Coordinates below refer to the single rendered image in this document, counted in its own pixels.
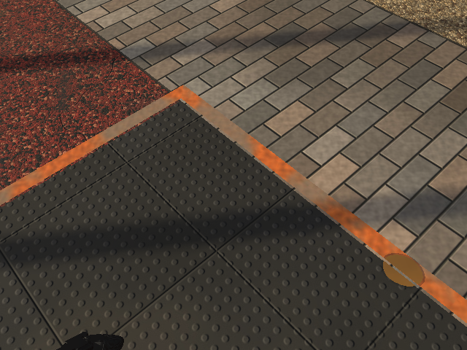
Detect left robot hand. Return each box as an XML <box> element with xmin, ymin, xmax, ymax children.
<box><xmin>56</xmin><ymin>332</ymin><xmax>124</xmax><ymax>350</ymax></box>

